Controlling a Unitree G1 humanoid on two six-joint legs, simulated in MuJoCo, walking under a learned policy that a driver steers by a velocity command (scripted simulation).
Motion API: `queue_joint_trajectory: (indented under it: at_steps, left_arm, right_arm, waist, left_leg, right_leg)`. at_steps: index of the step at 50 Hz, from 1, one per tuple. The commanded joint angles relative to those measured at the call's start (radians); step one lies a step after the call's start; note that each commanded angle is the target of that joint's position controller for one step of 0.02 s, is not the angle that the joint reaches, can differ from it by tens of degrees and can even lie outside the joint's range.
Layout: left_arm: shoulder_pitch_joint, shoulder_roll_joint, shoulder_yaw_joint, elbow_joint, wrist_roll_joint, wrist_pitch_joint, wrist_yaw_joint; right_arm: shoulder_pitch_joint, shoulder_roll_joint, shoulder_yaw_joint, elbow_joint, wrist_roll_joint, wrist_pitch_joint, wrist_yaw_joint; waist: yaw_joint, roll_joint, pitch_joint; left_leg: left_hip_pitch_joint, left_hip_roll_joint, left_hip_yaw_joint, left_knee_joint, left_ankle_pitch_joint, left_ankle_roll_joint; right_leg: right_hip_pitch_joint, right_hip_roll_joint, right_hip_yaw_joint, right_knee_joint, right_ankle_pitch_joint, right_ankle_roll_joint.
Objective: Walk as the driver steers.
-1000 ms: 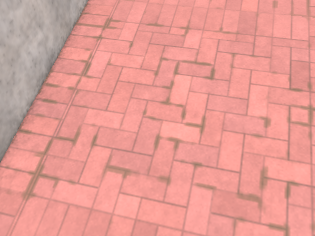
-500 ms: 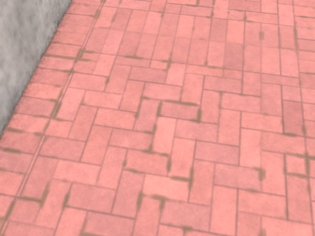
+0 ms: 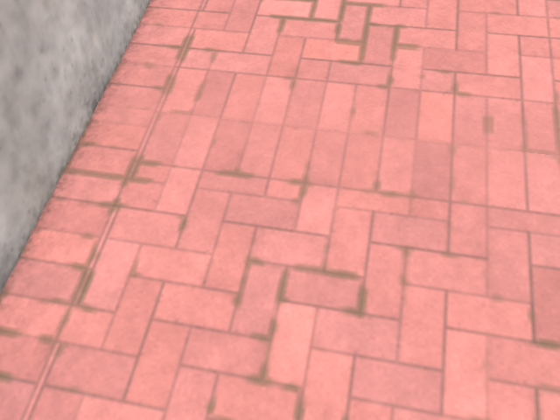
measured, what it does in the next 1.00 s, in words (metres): climbs: left foot, then right foot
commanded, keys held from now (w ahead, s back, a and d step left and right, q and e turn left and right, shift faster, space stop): no key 1.00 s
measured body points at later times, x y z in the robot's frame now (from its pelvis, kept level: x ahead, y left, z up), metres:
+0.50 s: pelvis +0.13 +0.03 +0.02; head +0.14 +0.04 +0.47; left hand +0.18 +0.25 -0.14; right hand +0.16 -0.19 -0.13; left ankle +0.22 +0.09 -0.71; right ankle +0.13 -0.10 -0.68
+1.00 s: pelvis +0.14 +0.02 +0.03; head +0.14 +0.02 +0.48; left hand +0.12 +0.23 -0.14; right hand +0.13 -0.20 -0.13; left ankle +0.21 +0.09 -0.71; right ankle +0.14 -0.09 -0.72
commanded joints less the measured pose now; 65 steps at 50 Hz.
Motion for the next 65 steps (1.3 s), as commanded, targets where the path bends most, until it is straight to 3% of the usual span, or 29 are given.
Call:
queue_joint_trajectory:
  at_steps: [1,5,8,11,12,13,14,15,16,17,18,19,21,24,27,29,31,32,33,34,38,43,57,59,61,62,63,64,65]
  left_arm:
    - [0.005,0.067,0.0,-0.032,0.002,-0.018,0.003]
    - [0.071,0.078,-0.008,-0.018,0.008,0.002,0.02]
    - [0.121,0.082,-0.009,0.003,0.012,0.021,0.03]
    - [0.092,0.096,-0.007,0.009,0.004,0.031,0.038]
    - [0.086,0.102,-0.006,0.014,-0.003,0.029,0.036]
    - [0.159,0.053,-0.016,-0.006,-0.015,0.025,0.034]
    - [0.218,-0.009,-0.028,0.001,-0.041,0.043,0.025]
    - [0.145,0.059,-0.003,-0.009,-0.022,0.068,0.02]
    - [0.029,0.067,0.004,-0.04,0.006,0.077,0.018]
    - [-0.024,0.039,0.003,-0.052,0.012,0.08,0.017]
    - [-0.01,0.022,0.002,-0.046,0.01,0.087,0.018]
    - [0.039,0.004,-0.001,-0.025,0.011,0.096,0.019]
    - [0.092,-0.02,-0.006,0.001,0.006,0.108,0.025]
    - [0.037,-0.015,-0.01,-0.006,0.002,0.124,0.041]
    - [0.028,-0.001,-0.012,0.003,0.001,0.129,0.044]
    - [0.07,-0.016,-0.017,0.029,0.004,0.122,0.041]
    - [0.08,0.004,-0.02,0.032,0.016,0.108,0.044]
    - [0.087,0.013,-0.022,0.029,0.013,0.099,0.048]
    - [0.049,0.036,-0.021,0.023,-0.012,0.097,0.051]
    - [0.004,0.036,-0.022,0.017,-0.018,0.09,0.049]
    - [-0.021,0.025,-0.021,0.019,-0.014,0.069,0.051]
    - [0.073,-0.009,-0.024,0.041,-0.007,0.084,0.047]
    - [0.07,-0.001,-0.025,0.032,-0.011,0.086,0.048]
    - [0.096,0.026,-0.015,0.03,-0.012,0.093,0.045]
    - [0.14,0.058,-0.003,0.027,-0.01,0.104,0.039]
    - [0.156,0.081,0.007,0.03,-0.011,0.107,0.039]
    - [0.095,0.117,0.024,0.027,-0.014,0.108,0.042]
    - [0.04,0.107,0.028,0.012,-0.013,0.102,0.045]
    - [-0.039,0.114,0.033,-0.008,-0.004,0.09,0.046]
  right_arm:
    - [0.074,-0.009,0.004,-0.021,-0.007,0.021,-0.003]
    - [-0.053,0.019,0.027,-0.05,0.003,0.034,-0.012]
    - [-0.07,0.02,0.033,-0.046,0.005,0.039,-0.028]
    - [0.083,0.003,0.02,0.008,0.016,0.022,-0.047]
    - [0.177,-0.017,0.012,0.04,0.015,0.007,-0.053]
    - [0.279,-0.126,-0.017,0.063,-0.001,-0.004,-0.057]
    - [0.295,-0.15,-0.022,0.059,0.016,0.01,-0.058]
    - [0.226,-0.147,-0.024,0.051,0.037,0.025,-0.06]
    - [0.118,-0.098,-0.012,0.033,0.032,0.027,-0.062]
    - [0.054,-0.047,0.005,0.032,0.024,0.024,-0.062]
    - [0.026,-0.004,0.019,0.041,0.019,0.023,-0.064]
    - [0.013,0.025,0.029,0.05,0.015,0.022,-0.068]
    - [0.025,0.028,0.037,0.066,0.006,0.013,-0.067]
    - [0.075,-0.031,0.029,0.092,-0.001,0.019,-0.066]
    - [0.085,-0.061,0.02,0.103,0.011,0.043,-0.069]
    - [0.071,-0.066,0.015,0.107,0.028,0.056,-0.069]
    - [0.106,-0.05,0.008,0.119,0.027,0.064,-0.063]
    - [0.124,-0.031,0.007,0.123,0.029,0.064,-0.058]
    - [0.138,0.029,0.018,0.124,0.043,0.061,-0.051]
    - [0.124,0.038,0.022,0.131,0.034,0.059,-0.047]
    - [0.146,0.005,0.019,0.146,0.012,0.051,-0.043]
    - [0.128,-0.003,0.022,0.156,0.023,0.051,-0.061]
    - [0.166,0.02,0.019,0.176,0.022,0.06,-0.059]
    - [0.179,-0.001,0.011,0.173,0.023,0.065,-0.058]
    - [0.137,-0.002,0.006,0.142,0.019,0.071,-0.049]
    - [0.097,0.026,0.01,0.12,0.015,0.069,-0.043]
    - [0.104,0.052,0.014,0.109,0.006,0.068,-0.036]
    - [0.136,0.018,0.006,0.108,-0.005,0.067,-0.029]
    - [0.197,-0.005,-0.007,0.118,-0.009,0.067,-0.023]
  waist:
    - [-0.053,-0.115,0.037]
    - [-0.004,-0.134,0.024]
    - [0.02,-0.16,0.008]
    - [-0.049,-0.167,-0.043]
    - [-0.1,-0.123,-0.088]
    - [-0.081,0.055,-0.219]
    - [-0.062,0.168,-0.326]
    - [-0.06,0.09,-0.252]
    - [-0.036,0.006,-0.081]
    - [-0.013,-0.03,0.002]
    - [0.021,-0.019,0.03]
    - [0.048,0.003,0.023]
    - [0.064,0.012,-0.019]
    - [0.03,0.058,-0.025]
    - [0.02,0.076,-0.009]
    - [0.041,0.033,0.014]
    - [0.016,-0.047,0.062]
    - [-0.003,-0.1,0.051]
    - [-0.031,-0.182,0.054]
    - [-0.031,-0.213,0.065]
    - [-0.055,-0.098,0.051]
    - [-0.004,-0.013,0.046]
    - [-0.015,-0.06,0.06]
    - [-0.003,-0.07,0.045]
    - [0.032,-0.114,0.089]
    - [0.051,-0.18,0.103]
    - [0.027,-0.299,0.109]
    - [-0.003,-0.275,0.109]
    - [-0.062,-0.211,0.087]
  left_leg:
    - [0.002,-0.001,0.056,-0.05,0.05,-0.028]
    - [0.039,-0.022,0.108,-0.342,0.032,-0.066]
    - [0.102,-0.062,0.142,-0.477,-0.045,-0.041]
    - [0.337,-0.121,0.153,-0.669,-0.043,0.017]
    - [0.504,-0.091,0.092,-0.794,0.117,0.031]
    - [0.79,0.129,-0.148,-0.775,0.455,0.088]
    - [0.918,0.359,-0.468,-0.896,0.508,0.25]
    - [0.741,0.345,-0.542,-1.025,0.154,0.284]
    - [0.573,0.303,-0.457,-1.074,-0.032,0.254]
    - [0.447,0.248,-0.341,-1.107,-0.06,0.21]
    - [0.365,0.188,-0.228,-1.128,-0.051,0.157]
    - [0.314,0.134,-0.132,-1.122,-0.007,0.12]
    - [0.325,0.092,-0.049,-1.083,0.082,0.099]
    - [0.377,0.109,-0.083,-1.09,-0.094,0.108]
    - [0.344,0.133,-0.135,-1.115,-0.291,0.098]
    - [0.278,0.121,-0.131,-1.113,-0.4,0.055]
    - [0.256,0.081,-0.107,-1.071,-0.384,-0.002]
    - [0.275,0.042,-0.065,-1.013,-0.298,-0.016]
    - [0.357,-0.031,0.005,-0.97,-0.178,-0.036]
    - [0.482,-0.053,0.039,-0.905,-0.084,-0.05]
    - [0.586,-0.012,-0.001,-0.929,-0.044,-0.034]
    - [0.468,0.039,-0.08,-1.046,-0.222,-0.024]
    - [0.476,0.008,-0.048,-1.004,-0.199,-0.036]
    - [0.44,-0.021,-0.031,-0.975,-0.398,-0.026]
    - [0.327,-0.057,0.014,-0.892,-0.476,-0.042]
    - [0.275,-0.111,0.097,-0.779,-0.349,-0.076]
    - [0.294,-0.108,0.132,-0.576,-0.207,-0.075]
    - [0.307,-0.063,0.096,-0.441,-0.197,-0.064]
    - [0.339,-0.041,0.062,-0.339,-0.215,-0.056]
  right_leg:
    - [-0.057,-0.216,0.105,-0.151,0.634,-0.077]
    - [0.069,-0.222,0.08,-0.109,0.779,-0.059]
    - [0.174,-0.26,0.08,-0.026,0.921,-0.055]
    - [0.162,-0.273,0.082,0.149,1.037,-0.033]
    - [0.103,-0.247,0.068,0.259,0.916,0.003]
    - [-0.078,-0.183,0.055,0.457,0.462,0.048]
    - [-0.245,-0.034,0.052,0.706,-0.296,0.077]
    - [-0.292,-0.047,0.119,0.825,-0.302,0.087]
    - [-0.331,-0.076,0.137,0.862,-0.236,0.092]
    - [-0.307,-0.099,0.155,0.818,-0.16,0.094]
    - [-0.238,-0.115,0.158,0.753,-0.106,0.1]
    - [-0.163,-0.108,0.136,0.714,-0.069,0.106]
    - [-0.104,-0.089,0.116,0.624,-0.06,0.114]
    - [-0.111,-0.078,0.099,0.429,-0.111,0.123]
    - [-0.06,-0.074,0.073,0.307,-0.058,0.108]
    - [0.029,-0.07,0.058,0.167,0.042,0.082]
    - [0.038,-0.132,0.141,0.037,0.042,0.059]
    - [0.029,-0.194,0.217,-0.027,-0.014,0.048]
    - [-0.081,-0.23,0.288,-0.1,-0.182,0.028]
    - [-0.215,-0.253,0.34,-0.175,-0.328,0.024]
    - [-0.225,-0.176,0.237,-0.131,-0.172,0.059]
    - [-0.102,-0.124,0.161,-0.015,-0.047,0.056]
    - [-0.171,-0.146,0.205,-0.068,-0.158,0.045]
    - [-0.163,-0.135,0.216,-0.061,-0.355,0.023]
    - [-0.126,-0.183,0.298,-0.124,-0.547,-0.02]
    - [-0.072,-0.24,0.378,-0.207,-0.592,-0.045]
    - [-0.101,-0.337,0.481,-0.287,-0.586,-0.078]
    - [-0.16,-0.388,0.511,-0.334,-0.514,-0.089]
    - [-0.18,-0.375,0.469,-0.319,-0.401,-0.074]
